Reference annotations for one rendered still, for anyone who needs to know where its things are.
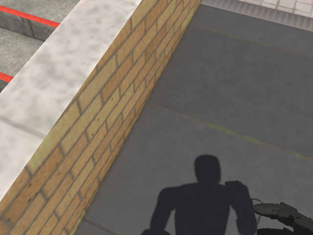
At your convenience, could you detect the right robot hand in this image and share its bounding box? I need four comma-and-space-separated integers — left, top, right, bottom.
253, 202, 313, 235

